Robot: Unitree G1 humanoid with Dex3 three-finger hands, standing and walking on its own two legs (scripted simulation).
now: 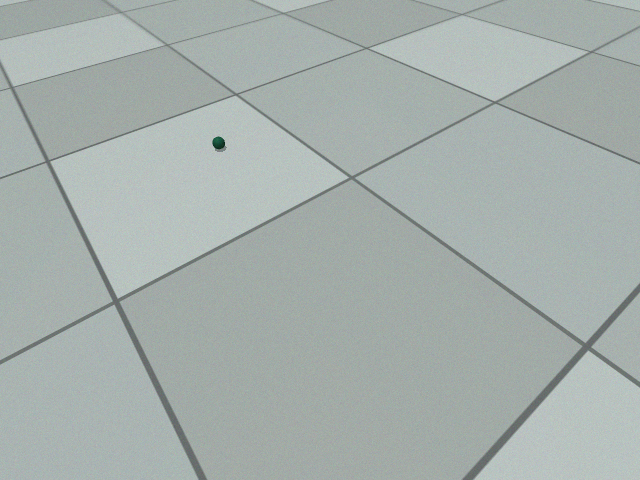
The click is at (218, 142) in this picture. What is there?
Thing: free ball
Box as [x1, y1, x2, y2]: [212, 137, 224, 148]
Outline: 215,137 212,142 213,145 216,148 221,148 224,145 223,139 221,137
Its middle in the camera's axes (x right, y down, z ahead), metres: -0.58 -0.57 +2.23
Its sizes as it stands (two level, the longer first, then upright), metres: 0.071 0.071 0.071
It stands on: the floor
